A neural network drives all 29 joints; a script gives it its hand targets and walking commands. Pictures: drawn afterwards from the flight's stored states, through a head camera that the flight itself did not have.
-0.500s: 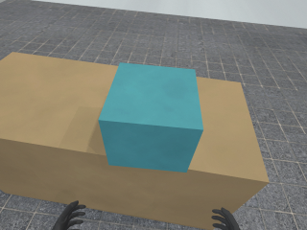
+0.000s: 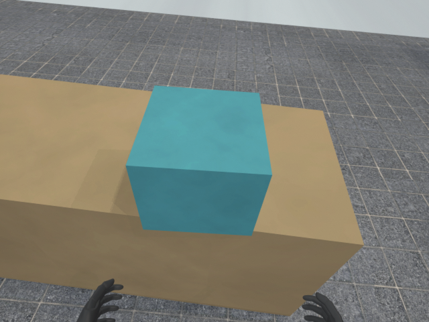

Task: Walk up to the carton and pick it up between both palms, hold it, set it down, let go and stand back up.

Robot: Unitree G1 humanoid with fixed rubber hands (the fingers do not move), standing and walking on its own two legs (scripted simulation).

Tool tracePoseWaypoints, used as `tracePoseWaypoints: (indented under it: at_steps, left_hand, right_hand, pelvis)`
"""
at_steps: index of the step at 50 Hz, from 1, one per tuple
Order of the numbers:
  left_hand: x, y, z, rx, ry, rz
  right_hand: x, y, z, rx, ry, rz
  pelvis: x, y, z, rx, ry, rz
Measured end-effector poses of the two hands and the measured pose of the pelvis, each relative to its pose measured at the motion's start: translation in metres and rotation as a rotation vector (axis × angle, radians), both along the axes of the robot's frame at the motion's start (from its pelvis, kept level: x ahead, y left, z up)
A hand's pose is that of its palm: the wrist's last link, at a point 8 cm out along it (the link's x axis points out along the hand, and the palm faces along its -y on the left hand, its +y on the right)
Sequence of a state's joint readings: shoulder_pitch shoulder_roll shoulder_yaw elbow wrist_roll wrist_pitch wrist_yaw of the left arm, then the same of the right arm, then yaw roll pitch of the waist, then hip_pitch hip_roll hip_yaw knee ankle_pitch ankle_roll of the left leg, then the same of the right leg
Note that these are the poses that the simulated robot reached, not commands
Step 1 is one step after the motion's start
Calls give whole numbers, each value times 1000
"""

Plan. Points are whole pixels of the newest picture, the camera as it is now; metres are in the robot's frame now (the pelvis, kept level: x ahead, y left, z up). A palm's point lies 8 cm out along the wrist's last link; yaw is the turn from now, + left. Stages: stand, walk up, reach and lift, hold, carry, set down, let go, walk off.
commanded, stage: stand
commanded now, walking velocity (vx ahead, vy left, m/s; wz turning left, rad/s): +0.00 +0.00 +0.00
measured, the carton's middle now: (202, 159) +0.50 +0.04 +0.01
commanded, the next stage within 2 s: none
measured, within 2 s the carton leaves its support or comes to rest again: neither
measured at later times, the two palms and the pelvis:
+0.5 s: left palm out of the picture +0.14 +0.23 -0.11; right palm out of the picture +0.04 -0.24 -0.13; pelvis +0.01 +0.02 -0.01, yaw -7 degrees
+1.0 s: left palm out of the picture +0.12 +0.25 -0.12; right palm out of the picture -0.01 -0.22 -0.14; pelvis +0.01 +0.03 -0.01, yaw -10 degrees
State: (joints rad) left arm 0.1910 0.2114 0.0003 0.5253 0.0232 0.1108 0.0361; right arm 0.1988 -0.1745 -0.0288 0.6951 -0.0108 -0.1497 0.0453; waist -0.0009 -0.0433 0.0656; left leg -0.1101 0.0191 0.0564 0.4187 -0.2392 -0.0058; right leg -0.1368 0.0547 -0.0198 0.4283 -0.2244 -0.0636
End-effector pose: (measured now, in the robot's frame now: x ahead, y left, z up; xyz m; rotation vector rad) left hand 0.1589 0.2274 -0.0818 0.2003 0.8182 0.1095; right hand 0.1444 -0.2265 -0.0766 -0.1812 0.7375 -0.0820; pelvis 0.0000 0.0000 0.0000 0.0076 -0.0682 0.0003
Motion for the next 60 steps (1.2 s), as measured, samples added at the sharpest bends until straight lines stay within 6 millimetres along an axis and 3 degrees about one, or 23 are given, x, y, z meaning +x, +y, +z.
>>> tracePoseWaypoints:
  at_steps: [4, 9, 13, 18, 24, 29, 42, 60]
  left_hand:
    - [-19, 8, -5, 40, 40, -56]
    - [-40, 25, -10, 78, 112, -42]
    - [-45, 28, -18, 77, 146, -39]
    - [-36, 19, -28, 33, 135, -64]
    - [-24, 7, -30, -5, 115, -108]
    - [-22, 9, -27, 14, 122, -122]
    - [-30, 22, -33, 46, 193, -109]
    - [-51, 30, -45, 53, 302, -83]
  right_hand:
    - [-12, -12, -22, -34, 128, -43]
    - [-46, -25, -48, -17, 264, -115]
    - [-72, -26, -54, -15, 330, -149]
    - [-92, -24, -49, -35, 357, -195]
    - [-104, -20, -49, -39, 358, -244]
    - [-112, -10, -57, -7, 375, -268]
    - [-147, 4, -67, 21, 473, -321]
    - [-166, 19, -74, 41, 555, -359]
  pelvis:
    - [-2, 5, -4, -8, 35, -40]
    - [-1, 9, -9, -13, 65, -60]
    - [1, 10, -11, -13, 77, -70]
    - [4, 14, -11, -8, 81, -92]
    - [6, 20, -11, 0, 79, -114]
    - [7, 24, -11, 7, 78, -131]
    - [8, 32, -10, 16, 78, -161]
    - [12, 39, -9, 15, 57, -180]
